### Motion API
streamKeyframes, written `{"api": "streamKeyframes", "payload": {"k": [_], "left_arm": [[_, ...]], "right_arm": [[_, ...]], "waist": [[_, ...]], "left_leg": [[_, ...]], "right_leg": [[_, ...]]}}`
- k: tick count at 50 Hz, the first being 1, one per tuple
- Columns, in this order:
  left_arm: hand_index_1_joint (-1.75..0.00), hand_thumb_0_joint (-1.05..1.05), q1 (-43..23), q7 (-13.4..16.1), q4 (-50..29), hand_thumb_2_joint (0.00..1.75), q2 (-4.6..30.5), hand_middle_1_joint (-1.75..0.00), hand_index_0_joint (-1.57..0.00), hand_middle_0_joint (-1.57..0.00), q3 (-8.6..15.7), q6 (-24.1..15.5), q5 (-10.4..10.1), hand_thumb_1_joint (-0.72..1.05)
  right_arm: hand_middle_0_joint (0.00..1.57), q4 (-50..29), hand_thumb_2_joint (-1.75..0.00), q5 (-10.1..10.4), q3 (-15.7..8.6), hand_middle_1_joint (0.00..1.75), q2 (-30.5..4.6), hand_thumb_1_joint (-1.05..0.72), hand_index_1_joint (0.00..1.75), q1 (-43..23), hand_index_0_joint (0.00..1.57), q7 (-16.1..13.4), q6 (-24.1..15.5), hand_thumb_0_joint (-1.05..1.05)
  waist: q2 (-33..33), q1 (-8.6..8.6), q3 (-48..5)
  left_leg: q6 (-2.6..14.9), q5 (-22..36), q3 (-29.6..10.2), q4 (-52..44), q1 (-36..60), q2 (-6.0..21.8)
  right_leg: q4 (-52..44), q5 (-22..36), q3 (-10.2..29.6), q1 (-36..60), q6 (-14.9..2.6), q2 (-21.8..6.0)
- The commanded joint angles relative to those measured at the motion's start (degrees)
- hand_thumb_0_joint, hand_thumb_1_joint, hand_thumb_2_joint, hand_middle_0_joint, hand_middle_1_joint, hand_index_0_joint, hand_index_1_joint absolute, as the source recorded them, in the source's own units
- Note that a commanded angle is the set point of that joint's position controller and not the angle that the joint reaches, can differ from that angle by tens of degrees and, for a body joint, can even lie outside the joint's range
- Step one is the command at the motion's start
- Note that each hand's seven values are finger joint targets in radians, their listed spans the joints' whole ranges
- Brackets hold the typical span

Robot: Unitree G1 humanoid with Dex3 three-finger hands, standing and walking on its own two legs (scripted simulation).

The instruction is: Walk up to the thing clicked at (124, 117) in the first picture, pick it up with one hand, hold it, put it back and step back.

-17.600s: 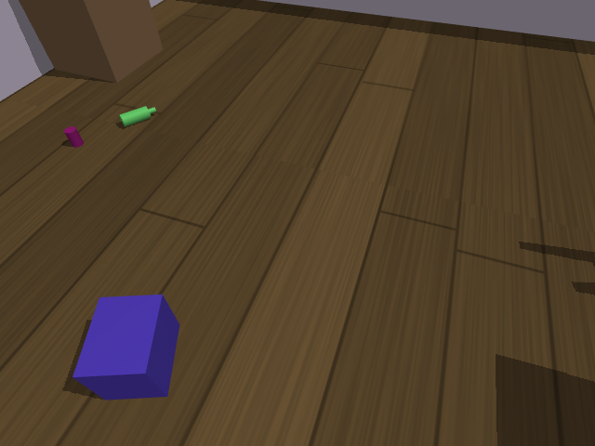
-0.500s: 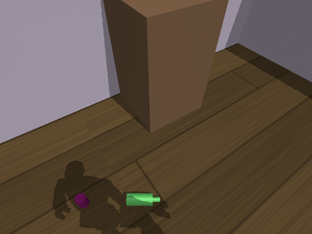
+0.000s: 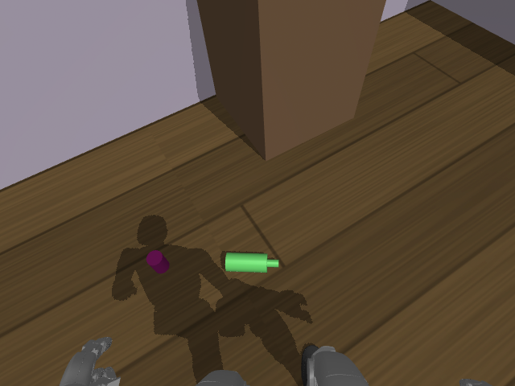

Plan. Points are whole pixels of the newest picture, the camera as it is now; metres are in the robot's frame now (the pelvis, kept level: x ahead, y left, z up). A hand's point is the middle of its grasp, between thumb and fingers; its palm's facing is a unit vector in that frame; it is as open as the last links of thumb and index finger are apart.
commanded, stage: walk up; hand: left
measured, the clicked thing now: (252, 262) +0.56 +0.09 -0.72
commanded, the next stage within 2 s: stand in 1.58 s
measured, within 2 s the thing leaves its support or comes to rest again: neither
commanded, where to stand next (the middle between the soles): +0.19 -0.06 m, yaw -1 degrees
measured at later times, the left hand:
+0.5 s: hand out of the picture -0.04 +0.27 -0.14, palm faces -0.09 -0.91 -0.40, open 7.4 cm
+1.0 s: hand out of the picture -0.14 +0.28 -0.14, palm faces -0.05 -0.93 -0.35, open 7.4 cm
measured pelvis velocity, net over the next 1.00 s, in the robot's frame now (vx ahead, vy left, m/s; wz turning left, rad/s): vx -0.21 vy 0.02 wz -0.07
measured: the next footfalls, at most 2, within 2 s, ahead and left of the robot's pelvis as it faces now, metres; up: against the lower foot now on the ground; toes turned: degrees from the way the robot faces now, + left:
left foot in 0.04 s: -0.02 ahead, +0.12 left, +0.00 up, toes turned +0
right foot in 0.40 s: -0.15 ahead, -0.11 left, +0.00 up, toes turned -1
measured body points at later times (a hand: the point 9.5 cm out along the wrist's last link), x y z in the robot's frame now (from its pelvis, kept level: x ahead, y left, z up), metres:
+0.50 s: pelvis -0.14 +0.01 +0.01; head -0.08 +0.00 +0.45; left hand -0.04 +0.32 -0.11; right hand -0.04 -0.31 -0.12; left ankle -0.09 +0.13 -0.69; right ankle -0.14 -0.11 -0.72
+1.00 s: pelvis -0.21 +0.02 +0.02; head -0.20 +0.03 +0.47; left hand -0.13 +0.33 -0.11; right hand -0.16 -0.29 -0.10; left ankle -0.19 +0.14 -0.72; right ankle -0.19 -0.11 -0.72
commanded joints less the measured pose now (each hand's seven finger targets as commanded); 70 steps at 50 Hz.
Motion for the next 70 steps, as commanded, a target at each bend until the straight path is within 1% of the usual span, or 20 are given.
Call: {"api": "streamKeyframes", "payload": {"k": [1,2,4,8,14,20,21,22,23,26,33,35,36,38,43,45,48,54,60,70], "left_arm": [[-0.30,0.00,-0.1,0.5,-4.9,0.90,17.2,-0.30,-0.20,-0.20,4.7,0.5,-0.7,0.90],[-0.30,0.00,1.5,0.4,-4.8,0.90,15.3,-0.30,-0.20,-0.20,3.9,0.6,-0.6,0.90],[-0.30,0.00,-2.8,1.0,-6.0,0.90,13.9,-0.30,-0.20,-0.20,4.7,0.0,-0.8,0.90],[-0.30,0.00,5.7,1.0,-2.2,0.90,12.5,-0.30,-0.20,-0.20,5.2,0.3,-1.6,0.90],[-0.30,0.00,3.0,0.6,-4.5,0.90,11.1,-0.30,-0.20,-0.20,3.9,-0.7,-0.8,0.90],[-0.30,0.00,10.0,0.5,0.0,0.90,12.1,-0.30,-0.20,-0.20,3.7,-2.7,0.3,0.90],[-0.30,0.00,8.9,0.5,-0.5,0.90,16.0,-0.30,-0.20,-0.20,4.7,-3.1,0.9,0.90],[-0.30,0.00,6.8,0.2,-0.9,0.90,20.3,-0.30,-0.20,-0.20,5.5,-2.6,-0.1,0.90],[-0.30,0.00,5.1,0.2,-2.7,0.90,20.6,-0.30,-0.20,-0.20,5.3,-3.1,0.6,0.90],[-0.30,0.00,1.2,0.7,-3.9,0.90,15.7,-0.30,-0.20,-0.20,4.4,-3.1,0.0,0.90],[-0.30,0.00,3.5,-0.8,-3.8,0.90,13.5,-0.30,-0.20,-0.20,3.3,-1.8,0.3,0.90],[-0.30,0.00,3.9,-1.2,-3.2,0.90,9.4,-0.30,-0.20,-0.20,2.0,-1.6,-1.0,0.90],[-0.30,0.00,0.5,-0.8,-2.1,0.90,14.3,-0.30,-0.20,-0.20,4.0,-1.8,-0.1,0.90],[-0.30,0.00,3.6,-1.8,-0.7,0.90,11.9,-0.30,-0.20,-0.20,3.6,-2.2,-1.1,0.90],[-0.30,0.00,6.0,-2.1,3.1,0.90,10.4,-0.30,-0.20,-0.20,3.5,-3.6,-0.5,0.90],[-0.30,0.00,5.7,-1.4,3.4,0.90,12.6,-0.30,-0.20,-0.20,3.6,-4.4,0.4,0.90],[-0.30,0.00,3.2,-1.8,3.3,0.90,14.9,-0.30,-0.20,-0.20,3.1,-4.5,-0.2,0.90],[-0.30,0.00,1.9,-2.0,5.0,0.90,12.0,-0.30,-0.20,-0.20,1.9,-4.8,-0.9,0.90],[-0.30,0.00,2.5,-1.3,7.3,0.90,12.1,-0.30,-0.20,-0.20,1.6,-5.2,-1.5,0.90],[-0.30,0.00,-0.1,-0.7,8.6,0.90,11.4,-0.30,-0.20,-0.20,1.1,-4.5,-1.6,0.90]], "right_arm": [[0.20,0.5,-0.90,-0.9,-3.4,0.30,-10.2,-0.90,0.30,13.1,0.20,0.1,-1.2,0.00],[0.20,0.5,-0.90,-1.1,-3.9,0.30,-10.6,-0.90,0.30,12.7,0.20,0.3,-1.5,0.00],[0.20,-4.3,-0.90,-2.4,-6.0,0.30,-20.9,-0.90,0.30,2.3,0.20,0.9,-1.5,0.00],[0.20,-7.0,-0.90,-2.6,-2.9,0.30,-11.8,-0.90,0.30,-6.1,0.20,-0.7,-3.4,0.00],[0.20,-7.4,-0.90,-1.3,-4.1,0.30,-11.0,-0.90,0.30,3.7,0.20,-1.1,-3.2,0.00],[0.20,-8.5,-0.90,0.2,-3.6,0.30,-11.1,-0.90,0.30,1.8,0.20,-0.4,-1.8,0.00],[0.20,-9.2,-0.90,0.5,-3.0,0.30,-9.4,-0.90,0.30,2.3,0.20,-0.2,-2.1,0.00],[0.20,-9.9,-0.90,0.9,-2.9,0.30,-7.5,-0.90,0.30,-1.5,0.20,-0.8,-1.9,0.00],[0.20,-9.7,-0.90,0.4,-3.5,0.30,-9.0,-0.90,0.30,-2.0,0.20,-1.1,-1.4,0.00],[0.20,-7.6,-0.90,0.9,-3.3,0.30,-9.2,-0.90,0.30,2.9,0.20,-1.0,-2.0,0.00],[0.20,-4.4,-0.90,-1.3,-3.5,0.30,-6.8,-0.90,0.30,6.2,0.20,-0.4,-5.3,0.00],[0.20,-5.8,-0.90,-2.5,-4.4,0.30,-14.3,-0.90,0.30,2.2,0.20,-0.4,-6.2,0.00],[0.20,-6.5,-0.90,-2.1,-5.1,0.30,-17.0,-0.90,0.30,-0.4,0.20,-0.1,-6.4,0.00],[0.20,-6.5,-0.90,-2.3,-2.9,0.30,-10.6,-0.90,0.30,-3.8,0.20,-0.2,-7.6,0.00],[0.20,-5.6,-0.90,-1.9,-3.2,0.30,-10.0,-0.90,0.30,-0.9,0.20,0.5,-6.5,0.00],[0.20,-5.6,-0.90,-1.1,-2.3,0.30,-7.6,-0.90,0.30,0.7,0.20,0.5,-6.3,0.00],[0.20,-4.0,-0.90,-1.0,-2.6,0.30,-7.4,-0.90,0.30,1.4,0.20,0.5,-6.3,0.00],[0.20,-1.7,-0.90,-1.1,-1.9,0.30,-7.8,-0.90,0.30,2.0,0.20,0.5,-7.4,0.00],[0.20,-0.4,-0.90,-0.6,-1.3,0.30,-7.6,-0.90,0.30,0.1,0.20,0.0,-7.9,0.00],[0.20,0.9,-0.90,-0.4,-1.6,0.30,-6.9,-0.90,0.30,-2.3,0.20,-0.4,-7.1,0.00]], "waist": [[-13.4,-3.54,-17.1],[-7.6,-3.49,-15.6],[16.2,-5.30,-8.4],[2.0,2.96,-7.5],[8.3,-3.29,-12.9],[5.5,-0.36,-17.5],[-3.1,-1.41,-17.9],[-15.8,0.87,-14.8],[-14.8,1.18,-12.4],[-7.3,-1.64,-11.9],[-8.9,-1.32,-11.6],[8.1,-1.32,-10.0],[6.6,-2.73,-6.1],[2.6,0.75,-5.9],[6.9,-0.14,-9.2],[1.7,0.00,-10.7],[-2.6,-1.53,-8.6],[-3.1,-1.54,-10.0],[-1.0,-0.85,-14.2],[-1.0,-1.02,-14.9]], "left_leg": [[2.54,9.6,5.0,-21.6,5.8,1.6],[3.98,11.4,1.1,-26.1,8.0,3.0],[15.75,8.4,-28.0,-39.2,-5.8,26.0],[9.85,35.7,-8.4,-28.7,-2.1,16.0],[13.71,50.3,-7.2,-20.0,17.1,16.9],[7.64,36.4,-6.2,-14.1,6.4,15.3],[4.25,26.7,-4.4,-10.2,-4.0,10.7],[1.28,3.7,2.2,-0.5,-5.6,0.8],[0.76,-6.2,-3.3,10.6,-5.3,0.6],[0.73,-0.6,-5.3,16.1,-6.7,-1.7],[1.18,12.1,3.4,-31.3,8.2,1.4],[8.61,-9.1,-27.1,-39.4,5.2,21.0],[12.71,-13.3,-29.5,-40.9,-9.1,24.5],[8.89,-1.2,-16.1,-36.2,-3.0,16.5],[5.45,2.1,-7.3,-29.9,-2.8,11.8],[2.29,5.5,-5.3,-25.8,-7.9,8.9],[0.71,2.2,-2.3,-22.3,-0.4,4.9],[2.61,6.5,-5.8,-29.9,2.1,8.1],[2.17,29.4,-2.9,-27.7,5.7,8.7],[1.97,32.3,-1.5,-28.7,8.1,9.1]], "right_leg": [[-11.5,-10.2,16.2,12.2,-4.42,-12.0],[-7.7,-16.1,13.5,7.5,-1.92,-8.5],[20.4,-29.4,6.0,-3.3,2.35,7.9],[37.6,-19.8,13.2,-3.0,0.82,8.9],[19.1,-22.9,7.4,-3.6,4.06,5.1],[-12.9,-1.9,4.4,17.6,0.53,1.7],[-9.8,3.9,16.2,22.7,-2.47,-5.2],[-12.4,9.5,27.3,13.3,-12.02,-16.1],[-12.7,13.3,31.4,8.7,-15.29,-19.9],[-8.4,14.5,17.5,9.0,-11.24,-13.0],[-4.5,-15.5,13.4,8.8,-4.93,-6.6],[6.2,-22.7,5.9,-4.0,0.64,3.2],[13.2,-25.8,9.2,4.4,0.91,0.6],[13.3,-19.7,10.1,4.7,0.40,1.1],[-10.2,-11.9,3.2,18.3,0.24,3.3],[-12.8,-8.2,10.8,25.0,-1.36,-0.4],[-18.7,-30.9,20.6,10.4,-4.80,-7.3],[-14.2,-12.8,11.8,12.7,-1.62,-2.4],[-11.5,8.3,9.5,19.5,-0.93,-3.4],[-11.8,10.0,8.2,21.0,-0.71,-3.4]]}}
